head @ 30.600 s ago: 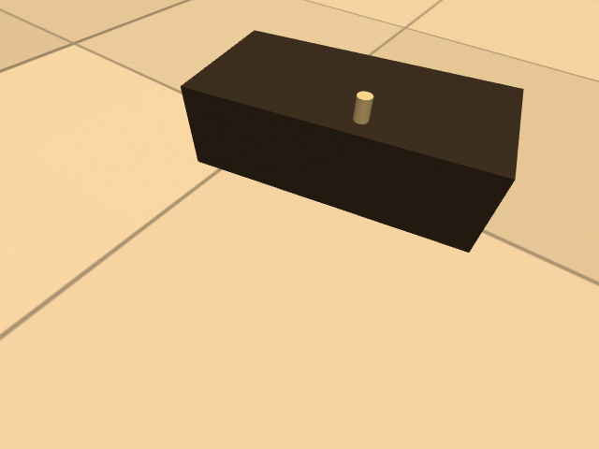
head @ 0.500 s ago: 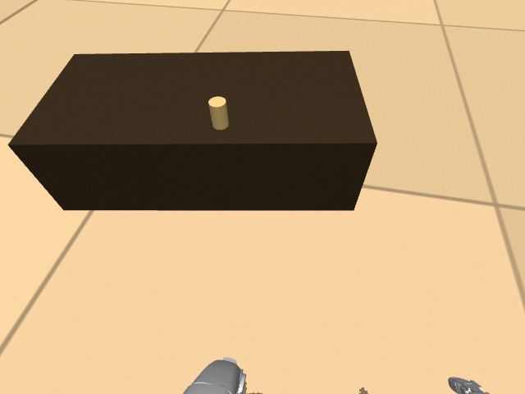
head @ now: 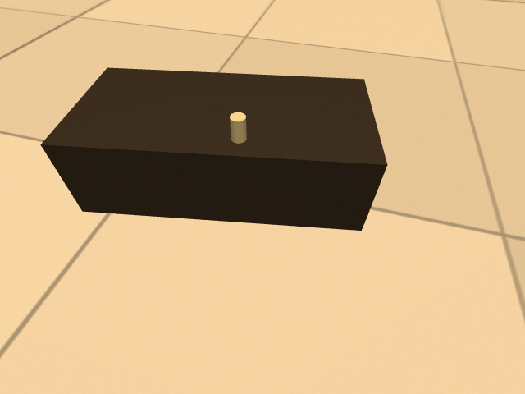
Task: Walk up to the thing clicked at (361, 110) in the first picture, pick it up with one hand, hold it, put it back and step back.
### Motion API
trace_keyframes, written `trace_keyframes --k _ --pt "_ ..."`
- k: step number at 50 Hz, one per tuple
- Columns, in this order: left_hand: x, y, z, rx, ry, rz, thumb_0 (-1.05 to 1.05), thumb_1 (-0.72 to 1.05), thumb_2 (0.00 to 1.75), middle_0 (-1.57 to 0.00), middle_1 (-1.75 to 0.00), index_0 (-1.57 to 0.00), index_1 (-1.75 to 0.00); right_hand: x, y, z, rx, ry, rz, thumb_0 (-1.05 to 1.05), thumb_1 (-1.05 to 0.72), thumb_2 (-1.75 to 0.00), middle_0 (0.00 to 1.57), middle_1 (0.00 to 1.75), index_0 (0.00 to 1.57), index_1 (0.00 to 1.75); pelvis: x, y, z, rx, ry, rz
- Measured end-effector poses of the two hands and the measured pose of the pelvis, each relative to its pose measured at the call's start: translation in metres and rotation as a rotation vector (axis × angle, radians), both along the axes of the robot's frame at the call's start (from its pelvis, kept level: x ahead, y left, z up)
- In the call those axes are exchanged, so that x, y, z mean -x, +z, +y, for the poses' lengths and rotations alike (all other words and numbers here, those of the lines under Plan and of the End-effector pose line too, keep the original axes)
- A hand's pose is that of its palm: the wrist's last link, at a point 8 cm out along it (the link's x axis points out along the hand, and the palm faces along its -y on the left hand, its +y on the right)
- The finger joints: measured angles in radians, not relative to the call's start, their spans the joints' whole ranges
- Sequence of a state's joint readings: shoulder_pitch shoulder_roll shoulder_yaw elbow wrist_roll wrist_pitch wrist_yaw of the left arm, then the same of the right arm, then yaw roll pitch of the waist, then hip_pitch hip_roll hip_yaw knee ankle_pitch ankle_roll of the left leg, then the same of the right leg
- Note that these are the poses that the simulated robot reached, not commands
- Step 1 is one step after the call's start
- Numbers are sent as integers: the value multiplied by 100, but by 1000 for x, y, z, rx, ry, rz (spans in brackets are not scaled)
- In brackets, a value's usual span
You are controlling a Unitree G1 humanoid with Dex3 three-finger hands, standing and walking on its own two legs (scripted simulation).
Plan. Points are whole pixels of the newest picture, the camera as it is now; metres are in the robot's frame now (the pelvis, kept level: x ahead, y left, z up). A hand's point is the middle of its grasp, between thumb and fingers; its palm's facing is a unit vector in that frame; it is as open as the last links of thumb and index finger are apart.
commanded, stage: step back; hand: left
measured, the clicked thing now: (238, 128) +1.11 +0.15 -0.29
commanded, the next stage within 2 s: stand in 0.52 s
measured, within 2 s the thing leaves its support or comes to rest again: neither
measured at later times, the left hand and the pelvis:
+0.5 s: hand out of the picture +0.13 +0.29 -0.15, palm faces +0.02 -0.93 -0.36, open 7.4 cm; pelvis +0.04 +0.03 +0.00, yaw +0 degrees
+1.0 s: hand out of the picture +0.10 +0.27 -0.14, palm faces -0.02 -0.94 -0.33, open 7.4 cm; pelvis +0.02 +0.02 +0.02, yaw +0 degrees
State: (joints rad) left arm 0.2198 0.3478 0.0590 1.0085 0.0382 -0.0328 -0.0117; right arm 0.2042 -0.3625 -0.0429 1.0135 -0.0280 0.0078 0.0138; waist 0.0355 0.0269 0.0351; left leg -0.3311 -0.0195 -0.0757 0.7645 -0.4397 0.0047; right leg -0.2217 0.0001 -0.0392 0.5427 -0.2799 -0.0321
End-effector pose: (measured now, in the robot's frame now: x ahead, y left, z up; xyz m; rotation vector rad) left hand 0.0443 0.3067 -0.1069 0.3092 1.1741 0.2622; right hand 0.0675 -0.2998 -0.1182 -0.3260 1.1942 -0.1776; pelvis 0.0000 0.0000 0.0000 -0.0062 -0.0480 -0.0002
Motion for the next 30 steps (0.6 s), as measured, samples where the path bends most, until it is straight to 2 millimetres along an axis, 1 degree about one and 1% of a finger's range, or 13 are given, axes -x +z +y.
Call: trace_keyframes --k 2,5,9,12,17,22,26,30 --pt "-1 0 2 5 10 1 1 90 90 -21 -30 -21 -30 -6 1 0 10 12 5 1 -90 -90 20 30 20 30 -3 1 4 3 10 3" --pt "-5 -4 10 14 24 6 1 90 90 -21 -30 -21 -30 -14 3 3 30 27 15 1 -90 -90 20 30 20 30 -10 -1 11 6 31 5" --pt "-17 -12 20 28 25 30 1 90 90 -21 -30 -21 -30 -24 5 13 45 19 11 1 -90 -90 20 30 20 30 -18 -3 21 -10 23 7" --pt "-30 -14 24 31 14 39 1 90 90 -21 -30 -21 -30 -34 8 22 35 17 6 1 -90 -90 20 30 20 30 -26 -1 23 -1 16 13" --pt "-51 -11 25 28 -4 22 1 90 90 -21 -30 -21 -30 -59 10 33 13 13 -23 1 -90 -90 20 30 20 30 -36 2 24 10 8 17" --pt "-71 -7 27 16 -18 -5 1 90 90 -21 -30 -21 -30 -81 11 40 0 10 -68 1 -90 -90 20 30 20 30 -40 2 27 7 2 14" --pt "-83 -3 27 11 -30 -23 1 90 90 -21 -30 -21 -30 -90 12 43 -7 8 -87 1 -90 -90 20 30 20 30 -41 3 28 4 -3 11" --pt "-87 0 23 20 -37 -24 0 90 90 -21 -30 -21 -30 -92 15 43 -15 8 -89 0 -90 -90 20 30 20 30 -41 8 28 0 -4 6"
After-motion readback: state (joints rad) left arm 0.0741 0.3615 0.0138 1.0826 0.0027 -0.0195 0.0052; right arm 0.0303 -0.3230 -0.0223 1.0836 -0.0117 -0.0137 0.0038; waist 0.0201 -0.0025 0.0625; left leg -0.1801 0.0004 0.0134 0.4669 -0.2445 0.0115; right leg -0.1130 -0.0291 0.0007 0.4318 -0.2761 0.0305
